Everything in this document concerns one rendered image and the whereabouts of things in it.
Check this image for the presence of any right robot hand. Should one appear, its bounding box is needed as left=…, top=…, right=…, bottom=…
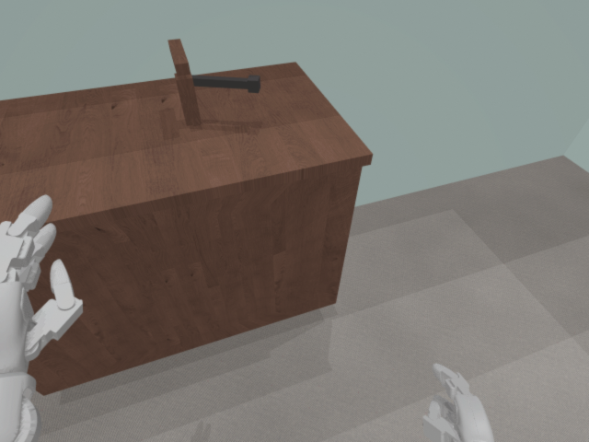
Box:
left=423, top=363, right=494, bottom=442

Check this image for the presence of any left robot forearm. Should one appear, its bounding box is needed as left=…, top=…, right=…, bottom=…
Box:
left=0, top=372, right=41, bottom=442

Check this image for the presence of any left robot hand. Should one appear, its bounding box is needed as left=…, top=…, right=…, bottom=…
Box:
left=0, top=195, right=83, bottom=374

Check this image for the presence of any counter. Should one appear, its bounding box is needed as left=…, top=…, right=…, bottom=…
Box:
left=0, top=39, right=373, bottom=396

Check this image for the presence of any tap lever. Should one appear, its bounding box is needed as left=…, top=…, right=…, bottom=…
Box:
left=191, top=75, right=260, bottom=93

